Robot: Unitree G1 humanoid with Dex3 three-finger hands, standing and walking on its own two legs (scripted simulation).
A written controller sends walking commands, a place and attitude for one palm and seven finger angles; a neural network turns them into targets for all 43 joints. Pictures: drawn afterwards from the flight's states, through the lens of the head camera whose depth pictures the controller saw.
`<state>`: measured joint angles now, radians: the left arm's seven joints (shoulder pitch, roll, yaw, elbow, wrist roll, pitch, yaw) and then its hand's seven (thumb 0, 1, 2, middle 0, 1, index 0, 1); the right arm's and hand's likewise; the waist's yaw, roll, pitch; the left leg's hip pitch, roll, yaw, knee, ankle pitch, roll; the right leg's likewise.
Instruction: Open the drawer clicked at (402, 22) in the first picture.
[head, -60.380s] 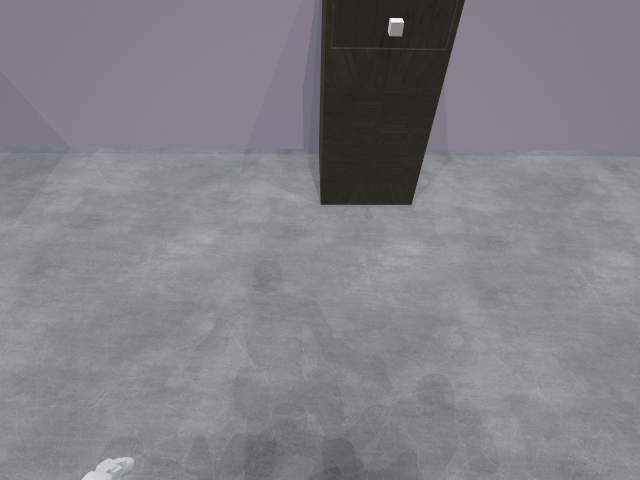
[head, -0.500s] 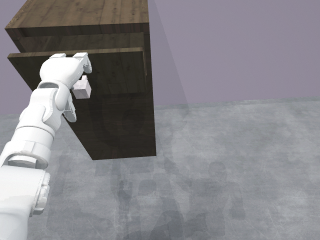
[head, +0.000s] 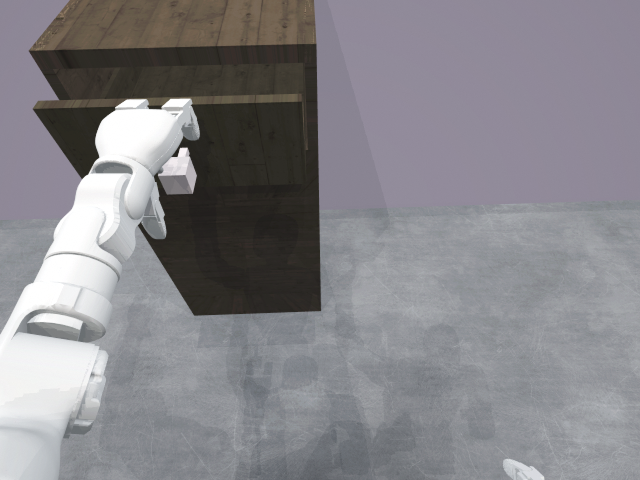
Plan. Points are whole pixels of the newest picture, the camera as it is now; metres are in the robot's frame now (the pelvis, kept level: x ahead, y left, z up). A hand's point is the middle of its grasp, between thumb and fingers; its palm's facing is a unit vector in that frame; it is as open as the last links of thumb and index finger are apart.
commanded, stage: re-aim the fingers above the handle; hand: left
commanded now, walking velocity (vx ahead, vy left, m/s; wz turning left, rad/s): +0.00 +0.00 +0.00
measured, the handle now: (180, 166) +0.55 +0.23 +0.05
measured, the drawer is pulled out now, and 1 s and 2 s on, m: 0.10 0.10 0.10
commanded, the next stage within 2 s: lower the fingers behind the handle in 0.58 s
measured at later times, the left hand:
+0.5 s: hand (159, 161) +0.48 +0.22 +0.13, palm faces +0.08 -0.01 -1.00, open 13.8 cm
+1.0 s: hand (149, 179) +0.47 +0.24 +0.10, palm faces +0.05 +0.02 -1.00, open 13.8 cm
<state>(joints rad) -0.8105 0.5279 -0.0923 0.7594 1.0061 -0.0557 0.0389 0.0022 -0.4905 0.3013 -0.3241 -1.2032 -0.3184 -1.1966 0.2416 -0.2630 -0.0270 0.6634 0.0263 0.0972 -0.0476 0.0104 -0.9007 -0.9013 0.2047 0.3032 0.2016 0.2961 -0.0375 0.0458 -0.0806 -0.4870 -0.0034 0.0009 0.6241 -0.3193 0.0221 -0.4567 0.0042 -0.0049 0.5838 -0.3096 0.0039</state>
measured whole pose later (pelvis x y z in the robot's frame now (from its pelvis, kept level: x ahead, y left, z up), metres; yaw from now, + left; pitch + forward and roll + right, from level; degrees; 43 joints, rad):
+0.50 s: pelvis +0.00 -0.01 +0.00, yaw +0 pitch +11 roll -1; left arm -0.81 0.55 -0.05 0.77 1.02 -0.05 0.10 0.00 -0.49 0.30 -0.32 -1.20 -0.32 -1.20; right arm 0.25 -0.27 -0.03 0.68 0.03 0.11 -0.04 0.01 -0.90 -0.90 0.20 0.30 0.20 0.30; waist -0.04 0.05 -0.08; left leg -0.50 0.01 0.00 0.63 -0.32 0.01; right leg -0.47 0.01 0.00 0.60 -0.32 -0.01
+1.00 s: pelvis +0.01 -0.01 +0.00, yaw -1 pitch +14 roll -1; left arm -0.76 0.55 -0.01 0.81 1.05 -0.02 0.16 0.00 -0.49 0.30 -0.32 -1.20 -0.32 -1.20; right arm 0.28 -0.27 -0.05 0.68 0.02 0.10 -0.03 0.01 -0.90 -0.90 0.20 0.30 0.20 0.30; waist -0.04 0.05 -0.10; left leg -0.55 0.01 0.01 0.66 -0.34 0.01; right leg -0.53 0.02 0.00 0.63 -0.33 -0.01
